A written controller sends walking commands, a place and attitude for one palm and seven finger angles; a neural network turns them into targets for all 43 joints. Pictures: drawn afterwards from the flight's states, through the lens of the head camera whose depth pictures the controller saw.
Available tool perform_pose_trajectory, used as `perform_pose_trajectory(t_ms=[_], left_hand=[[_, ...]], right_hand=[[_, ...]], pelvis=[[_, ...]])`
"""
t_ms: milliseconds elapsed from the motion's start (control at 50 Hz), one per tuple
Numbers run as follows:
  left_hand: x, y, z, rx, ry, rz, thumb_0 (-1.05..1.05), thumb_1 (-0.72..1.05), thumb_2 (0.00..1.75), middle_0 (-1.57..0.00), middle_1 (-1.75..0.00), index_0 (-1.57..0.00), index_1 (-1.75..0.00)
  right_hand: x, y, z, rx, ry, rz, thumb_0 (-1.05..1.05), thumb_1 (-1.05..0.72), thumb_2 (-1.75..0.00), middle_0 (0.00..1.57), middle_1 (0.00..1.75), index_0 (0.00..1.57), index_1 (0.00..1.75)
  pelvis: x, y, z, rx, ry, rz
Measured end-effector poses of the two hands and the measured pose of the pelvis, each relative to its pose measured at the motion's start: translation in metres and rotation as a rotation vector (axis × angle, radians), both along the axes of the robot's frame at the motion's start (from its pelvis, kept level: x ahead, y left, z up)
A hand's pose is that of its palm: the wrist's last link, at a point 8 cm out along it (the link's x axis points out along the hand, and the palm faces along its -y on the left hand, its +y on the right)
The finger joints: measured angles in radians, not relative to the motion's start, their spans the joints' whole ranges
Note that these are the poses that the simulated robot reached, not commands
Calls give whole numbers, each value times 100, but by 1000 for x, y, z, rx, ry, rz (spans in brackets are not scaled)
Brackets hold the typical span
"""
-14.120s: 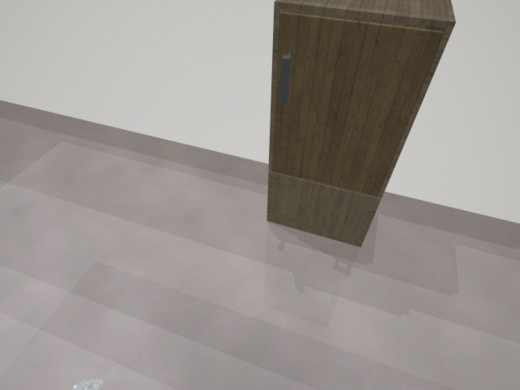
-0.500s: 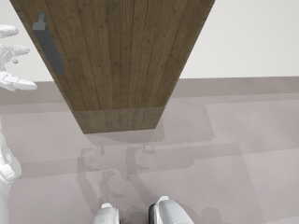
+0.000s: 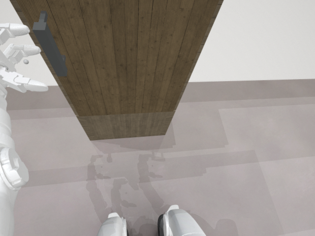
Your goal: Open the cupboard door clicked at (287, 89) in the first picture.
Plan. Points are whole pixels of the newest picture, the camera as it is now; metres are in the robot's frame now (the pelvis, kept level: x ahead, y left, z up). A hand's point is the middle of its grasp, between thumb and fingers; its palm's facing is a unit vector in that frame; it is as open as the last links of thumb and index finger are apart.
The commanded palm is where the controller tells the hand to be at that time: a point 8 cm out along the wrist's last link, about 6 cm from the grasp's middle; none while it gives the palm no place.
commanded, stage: move the hooked fingers beside the handle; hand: left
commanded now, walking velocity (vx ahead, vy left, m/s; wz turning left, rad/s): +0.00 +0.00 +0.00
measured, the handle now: (53, 46) +0.56 +0.21 +0.08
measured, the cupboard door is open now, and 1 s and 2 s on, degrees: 0 0 0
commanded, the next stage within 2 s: slide the fingers in behind the handle in 0.82 s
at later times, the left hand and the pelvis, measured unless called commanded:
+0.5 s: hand (22, 64) +0.51 +0.27 +0.08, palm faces +0.01 -1.00 +0.01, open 14.0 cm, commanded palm +0.50 +0.32 +0.08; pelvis +0.00 +0.00 -0.01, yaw +0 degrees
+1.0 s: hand (22, 67) +0.50 +0.27 +0.07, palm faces +0.01 -1.00 +0.00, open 14.0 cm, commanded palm +0.49 +0.31 +0.08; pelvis +0.00 +0.01 +0.00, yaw +0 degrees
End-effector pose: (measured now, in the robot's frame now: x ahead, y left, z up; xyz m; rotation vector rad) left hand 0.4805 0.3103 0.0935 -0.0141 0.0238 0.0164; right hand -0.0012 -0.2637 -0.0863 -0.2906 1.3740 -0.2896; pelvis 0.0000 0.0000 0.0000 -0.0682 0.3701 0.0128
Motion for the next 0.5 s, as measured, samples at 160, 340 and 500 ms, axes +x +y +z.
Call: perform_pose_trajectory(t_ms=[160, 340, 500], left_hand=[[-6, 17, -5, 35, 39, 37, -1, -50, 30, -31, -120, -30, -120], [-5, 25, -6, 18, 28, -9, -1, -50, 30, -30, -120, -30, -120], [8, 17, -18, 3, 18, -10, -1, -50, 30, -30, -120, -30, -120]], right_hand=[[-12, -5, 3, -10, 6, -16, 1, -90, -90, 21, 30, 20, 30], [-16, -12, 5, -43, 53, 3, 1, -90, -90, 21, 30, 20, 30], [-9, -8, 4, -58, 38, 13, 1, -90, -90, 21, 30, 20, 30]], pelvis=[[-3, -4, -1, 3, 2, -10], [-5, -3, -4, -7, 18, 7], [-4, 2, -8, -13, 41, 5]])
